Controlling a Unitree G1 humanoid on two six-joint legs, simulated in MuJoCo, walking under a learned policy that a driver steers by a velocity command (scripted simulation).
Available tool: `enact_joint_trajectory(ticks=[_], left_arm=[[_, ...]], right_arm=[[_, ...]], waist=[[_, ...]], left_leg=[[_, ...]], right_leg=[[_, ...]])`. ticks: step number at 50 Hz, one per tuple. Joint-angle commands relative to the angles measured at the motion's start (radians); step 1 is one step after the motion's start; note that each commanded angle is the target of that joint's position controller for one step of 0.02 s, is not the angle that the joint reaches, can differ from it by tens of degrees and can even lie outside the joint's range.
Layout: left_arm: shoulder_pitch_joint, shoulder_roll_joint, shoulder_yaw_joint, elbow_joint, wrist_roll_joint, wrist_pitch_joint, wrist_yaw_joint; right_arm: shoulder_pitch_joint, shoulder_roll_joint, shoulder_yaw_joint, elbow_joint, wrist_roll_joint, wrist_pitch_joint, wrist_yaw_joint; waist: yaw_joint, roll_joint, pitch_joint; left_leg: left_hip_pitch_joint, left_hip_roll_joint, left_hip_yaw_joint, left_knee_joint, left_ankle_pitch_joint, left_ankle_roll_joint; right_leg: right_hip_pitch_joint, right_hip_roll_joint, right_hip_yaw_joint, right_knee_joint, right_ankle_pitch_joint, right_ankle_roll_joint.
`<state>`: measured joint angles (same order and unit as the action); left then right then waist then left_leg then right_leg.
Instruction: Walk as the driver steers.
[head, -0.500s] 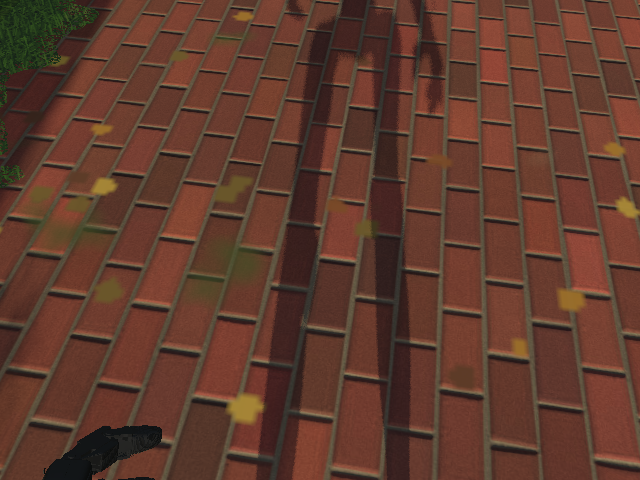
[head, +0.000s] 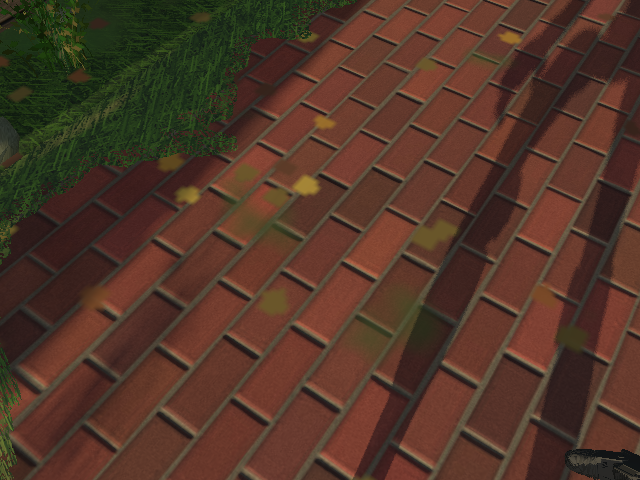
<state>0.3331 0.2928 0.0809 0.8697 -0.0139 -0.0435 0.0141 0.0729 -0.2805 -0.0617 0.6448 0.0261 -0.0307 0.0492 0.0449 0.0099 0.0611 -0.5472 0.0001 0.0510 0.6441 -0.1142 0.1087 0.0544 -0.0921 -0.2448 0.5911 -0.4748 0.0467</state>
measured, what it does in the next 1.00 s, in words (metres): walks ahead, turning right: right foot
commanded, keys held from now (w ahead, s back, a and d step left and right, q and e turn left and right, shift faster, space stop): w+q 0.08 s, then w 0.06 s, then w+e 0.72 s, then w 0.14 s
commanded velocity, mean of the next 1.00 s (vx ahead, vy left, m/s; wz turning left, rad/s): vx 0.50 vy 0.00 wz -0.18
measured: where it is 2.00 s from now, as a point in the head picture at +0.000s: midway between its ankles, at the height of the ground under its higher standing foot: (407, 220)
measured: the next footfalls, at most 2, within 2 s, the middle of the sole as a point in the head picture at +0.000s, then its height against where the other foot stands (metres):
right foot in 0.54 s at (399, 455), level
left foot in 1.02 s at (328, 315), level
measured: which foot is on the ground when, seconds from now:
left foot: down 0.00-0.56, up 0.58-1.00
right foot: down 0.00-0.00, up 0.02-0.52, down 0.54-1.00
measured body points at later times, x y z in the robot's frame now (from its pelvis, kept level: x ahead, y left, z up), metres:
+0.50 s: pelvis +0.29 -0.01 +0.02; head +0.31 -0.01 +0.47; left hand +0.47 +0.23 -0.08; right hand +0.34 -0.30 -0.10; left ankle +0.13 +0.08 -0.71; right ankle +0.45 -0.13 -0.69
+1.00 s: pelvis +0.59 -0.04 +0.02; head +0.62 -0.05 +0.47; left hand +0.70 +0.24 -0.09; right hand +0.76 -0.32 -0.05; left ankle +0.76 +0.05 -0.70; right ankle +0.45 -0.12 -0.71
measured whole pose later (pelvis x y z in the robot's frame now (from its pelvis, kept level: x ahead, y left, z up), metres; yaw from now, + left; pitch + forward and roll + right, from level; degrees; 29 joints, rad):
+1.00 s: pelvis +0.59 -0.04 +0.02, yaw -15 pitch +2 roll -1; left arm 0.37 0.30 0.06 0.76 -0.02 -0.03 0.01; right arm 0.06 -0.28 -0.03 0.66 0.00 -0.12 0.02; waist 0.08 0.03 0.01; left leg -0.49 0.00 -0.06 0.46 0.02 -0.01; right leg -0.05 0.11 0.20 0.44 -0.41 -0.06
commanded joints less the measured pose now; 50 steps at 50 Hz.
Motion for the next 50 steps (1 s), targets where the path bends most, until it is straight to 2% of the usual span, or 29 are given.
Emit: enact_joint_trajectory(ticks=[1,2,3,4,5,6,8,11,14,16,21,23,25,26,27,28,29,30,31,32,33,34,37,40,42,44,47,49,50], left_arm=[[0.016,0.056,-0.021,-0.142,0.018,-0.063,-0.012],[-0.114,0.139,0.002,-0.173,-0.025,-0.085,-0.023],[-0.149,0.129,-0.004,-0.188,-0.031,-0.098,-0.023],[-0.147,0.122,-0.003,-0.176,-0.009,-0.101,-0.014],[-0.121,0.130,0.004,-0.159,0.005,-0.092,-0.011],[-0.096,0.130,0.006,-0.149,0.008,-0.076,-0.014],[-0.065,0.102,0.001,-0.131,0.018,-0.052,-0.015],[-0.144,0.078,-0.009,-0.146,0.015,-0.035,-0.012],[-0.219,0.065,-0.017,-0.156,0.006,-0.040,-0.021],[-0.268,0.058,-0.023,-0.167,-0.002,-0.045,-0.031],[-0.347,0.059,-0.028,-0.208,-0.011,-0.050,-0.065],[-0.343,0.063,-0.028,-0.222,-0.008,-0.052,-0.080],[-0.262,0.093,-0.013,-0.215,-0.002,-0.048,-0.082],[-0.157,0.127,0.007,-0.193,0.001,-0.044,-0.077],[-0.011,0.179,0.033,-0.162,0.000,-0.040,-0.067],[0.114,0.287,0.062,-0.157,0.004,-0.035,-0.052],[0.116,0.251,0.048,-0.158,-0.013,-0.038,-0.055],[0.100,0.187,0.029,-0.161,-0.012,-0.035,-0.052],[0.054,0.161,0.023,-0.175,-0.006,-0.032,-0.046],[-0.006,0.148,0.017,-0.186,-0.002,-0.030,-0.045],[-0.049,0.120,0.007,-0.200,0.004,-0.031,-0.042],[-0.072,0.120,0.004,-0.215,0.012,-0.028,-0.038],[-0.077,0.144,0.012,-0.219,0.005,-0.029,-0.024],[-0.050,0.170,0.022,-0.204,-0.006,-0.022,-0.008],[-0.014,0.171,0.023,-0.191,-0.010,-0.012,-0.001],[0.024,0.168,0.023,-0.173,-0.014,-0.005,0.002],[0.054,0.146,0.017,-0.153,-0.010,0.000,0.005],[0.041,0.150,0.019,-0.150,-0.003,0.005,0.003],[0.030,0.134,0.013,-0.154,0.000,0.006,0.000]], right_arm=[[0.373,-0.307,-0.096,-0.013,0.002,-0.007,-0.022],[0.351,-0.231,-0.072,-0.007,-0.010,-0.022,-0.014],[0.305,-0.206,-0.064,-0.005,-0.011,-0.031,-0.014],[0.229,-0.176,-0.055,-0.015,-0.010,-0.034,-0.017],[0.172,-0.137,-0.041,-0.032,-0.021,-0.035,-0.021],[0.142,-0.121,-0.035,-0.046,-0.031,-0.035,-0.025],[0.145,-0.117,-0.031,-0.033,-0.028,-0.045,-0.030],[0.188,-0.131,-0.030,0.004,-0.029,-0.056,-0.042],[0.210,-0.135,-0.025,0.030,-0.031,-0.059,-0.048],[0.228,-0.150,-0.027,0.052,-0.032,-0.062,-0.049],[0.272,-0.157,-0.034,0.112,-0.028,-0.048,-0.049],[0.267,-0.166,-0.039,0.121,-0.023,-0.035,-0.056],[0.236,-0.190,-0.045,0.113,-0.023,-0.023,-0.066],[0.217,-0.196,-0.045,0.107,-0.022,-0.014,-0.073],[0.214,-0.183,-0.037,0.097,-0.025,-0.010,-0.082],[0.293,-0.112,-0.011,0.055,-0.045,-0.026,-0.081],[0.312,-0.060,0.012,0.054,-0.048,-0.058,-0.064],[0.240,-0.141,-0.003,0.039,-0.012,-0.090,-0.042],[0.157,-0.149,-0.001,0.012,0.009,-0.107,-0.035],[0.116,-0.141,0.000,0.001,-0.008,-0.114,-0.037],[0.107,-0.151,-0.010,0.001,-0.032,-0.109,-0.044],[0.123,-0.144,-0.011,-0.003,-0.039,-0.100,-0.045],[0.146,-0.110,-0.004,-0.006,-0.045,-0.074,-0.052],[0.034,-0.075,0.011,-0.034,-0.046,-0.072,-0.054],[-0.037,-0.063,0.016,-0.047,-0.038,-0.079,-0.048],[-0.080,-0.073,0.013,-0.058,-0.025,-0.086,-0.039],[-0.084,-0.103,0.001,-0.058,-0.024,-0.099,-0.026],[-0.033,-0.120,-0.010,-0.048,-0.025,-0.106,-0.025],[0.048,-0.141,-0.023,-0.027,-0.031,-0.110,-0.031]], waist=[[-0.138,0.199,-0.458],[-0.176,0.095,-0.355],[-0.143,0.062,-0.231],[-0.095,-0.005,-0.160],[-0.053,0.009,-0.131],[-0.030,0.036,-0.125],[-0.018,0.038,-0.125],[-0.048,0.047,-0.071],[-0.087,0.054,-0.041],[-0.112,0.052,-0.017],[-0.143,0.030,0.034],[-0.128,0.039,0.024],[-0.077,0.072,-0.049],[-0.016,0.073,-0.121],[0.058,0.041,-0.207],[0.055,-0.147,-0.349],[0.029,-0.271,-0.447],[0.069,-0.180,-0.374],[0.065,-0.104,-0.258],[0.027,-0.012,-0.157],[-0.005,-0.001,-0.116],[-0.032,-0.033,-0.100],[-0.057,-0.054,-0.081],[-0.020,-0.065,-0.058],[0.014,-0.080,-0.062],[0.033,-0.090,-0.066],[0.031,-0.106,-0.067],[-0.005,-0.130,-0.067],[-0.048,-0.123,-0.107]], left_leg=[[0.961,0.338,-0.916,-0.310,-0.293,0.341],[0.901,0.316,-0.811,-0.364,-0.285,0.267],[0.758,0.279,-0.676,-0.365,-0.222,0.228],[0.607,0.235,-0.565,-0.364,-0.125,0.194],[0.494,0.202,-0.475,-0.380,-0.023,0.173],[0.424,0.184,-0.436,-0.404,0.031,0.170],[0.359,0.170,-0.353,-0.433,0.154,0.179],[0.347,0.155,-0.249,-0.474,0.193,0.159],[0.376,0.138,-0.173,-0.495,0.123,0.114],[0.402,0.157,-0.150,-0.511,0.084,0.102],[0.602,0.232,-0.105,-0.475,0.157,0.090],[0.668,0.254,-0.086,-0.419,0.298,0.070],[0.687,0.241,-0.047,-0.289,0.652,0.041],[0.668,0.214,-0.012,-0.135,0.813,0.018],[0.545,0.173,0.027,0.087,0.777,-0.020],[0.184,0.064,0.051,0.474,0.351,-0.088],[-0.107,-0.110,-0.091,0.715,-0.432,-0.129],[-0.221,-0.033,-0.195,0.765,-0.401,-0.105],[-0.243,0.014,-0.175,0.718,-0.323,-0.089],[-0.222,0.052,-0.156,0.613,-0.266,-0.087],[-0.160,0.082,-0.152,0.527,-0.225,-0.095],[-0.110,0.088,-0.150,0.493,-0.207,-0.108],[-0.072,0.087,-0.117,0.357,-0.161,-0.159],[-0.021,0.053,-0.098,0.114,0.054,-0.188],[0.043,0.015,-0.090,-0.021,0.180,-0.191],[0.067,0.000,-0.100,-0.090,0.224,-0.185],[0.065,0.013,-0.126,-0.153,0.180,-0.145],[0.124,0.009,-0.105,-0.180,0.098,-0.102],[0.243,0.000,-0.086,-0.214,0.092,-0.070]], right_leg=[[-0.750,0.141,0.277,0.805,-0.139,-0.021],[-0.847,0.084,0.348,0.825,-0.060,-0.045],[-0.857,0.043,0.334,0.752,0.028,-0.066],[-0.805,0.001,0.332,0.662,0.096,-0.066],[-0.725,-0.033,0.333,0.594,0.147,-0.062],[-0.668,-0.046,0.330,0.571,0.179,-0.055],[-0.630,-0.050,0.304,0.517,0.230,-0.026],[-0.692,-0.058,0.290,0.370,0.390,0.004],[-0.694,-0.042,0.280,0.183,0.582,-0.004],[-0.685,-0.025,0.267,0.096,0.650,-0.014],[-0.780,0.011,0.274,-0.014,0.560,-0.066],[-0.777,0.031,0.258,-0.034,0.469,-0.096],[-0.637,0.091,0.197,-0.031,0.375,-0.133],[-0.488,0.137,0.162,-0.043,0.367,-0.157],[-0.247,0.138,0.202,-0.061,0.418,-0.194],[0.137,-0.108,0.608,-0.061,0.399,-0.341],[0.343,-0.244,1.062,-0.234,0.261,-0.470],[0.317,-0.221,0.987,-0.274,0.148,-0.415],[0.190,-0.186,0.852,-0.284,0.163,-0.375],[0.030,-0.148,0.756,-0.303,0.260,-0.351],[-0.076,-0.113,0.687,-0.325,0.361,-0.336],[-0.147,-0.092,0.664,-0.346,0.429,-0.341],[-0.259,-0.057,0.574,-0.375,0.569,-0.352],[-0.328,0.009,0.492,-0.368,0.555,-0.301],[-0.342,0.029,0.488,-0.349,0.505,-0.271],[-0.303,0.008,0.525,-0.327,0.453,-0.259],[-0.180,-0.049,0.595,-0.253,0.431,-0.241],[-0.139,-0.067,0.617,-0.194,0.520,-0.225],[-0.141,-0.028,0.594,-0.106,0.632,-0.205]])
